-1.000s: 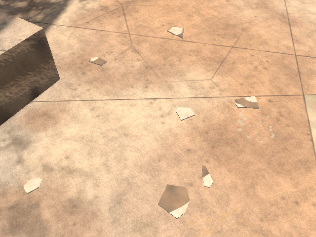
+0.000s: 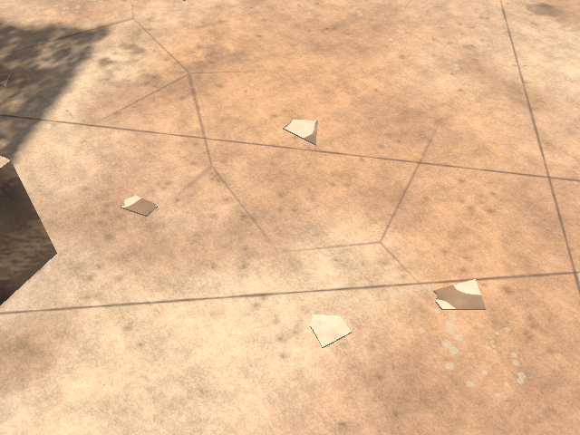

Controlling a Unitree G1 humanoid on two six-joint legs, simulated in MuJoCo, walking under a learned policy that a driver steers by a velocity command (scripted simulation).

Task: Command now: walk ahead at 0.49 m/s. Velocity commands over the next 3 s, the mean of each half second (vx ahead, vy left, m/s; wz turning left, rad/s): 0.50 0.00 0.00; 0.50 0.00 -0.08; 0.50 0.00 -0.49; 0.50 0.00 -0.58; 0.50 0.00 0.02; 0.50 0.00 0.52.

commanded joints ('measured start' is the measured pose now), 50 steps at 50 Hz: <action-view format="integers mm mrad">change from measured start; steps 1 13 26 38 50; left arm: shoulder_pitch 33 -186 96 258 157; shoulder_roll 42 78 108 137 74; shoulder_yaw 12 16 33 42 46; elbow -42 -130 -1 90 30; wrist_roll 12 -9 19 -3 -22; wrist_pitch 6 -27 -30 8 17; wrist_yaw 6 -48 -41 -5 2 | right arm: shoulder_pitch -39 88 -61 -424 -148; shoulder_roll -133 -189 -91 -74 -81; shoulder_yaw -22 -40 -29 -17 -38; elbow -56 -6 -102 -227 -120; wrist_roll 2 26 14 26 -7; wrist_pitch -16 32 31 8 -16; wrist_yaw -20 -39 -41 2 -9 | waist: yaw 47 7 13 101 31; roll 76 118 -14 -21 144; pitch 53 46 3 99 -38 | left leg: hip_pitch -94 191 -522 -555 24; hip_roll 284 348 241 182 368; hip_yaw -217 -187 -119 -76 -251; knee -203 -11 758 264 -108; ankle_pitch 65 195 -9 155 -26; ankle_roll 172 86 -61 -39 81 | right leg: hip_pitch -30 125 504 723 53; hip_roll -43 67 -93 -133 -18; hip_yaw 3 -69 93 17 58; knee -145 -636 -998 -965 74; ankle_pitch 152 117 320 282 -70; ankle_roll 27 -26 -192 -146 -21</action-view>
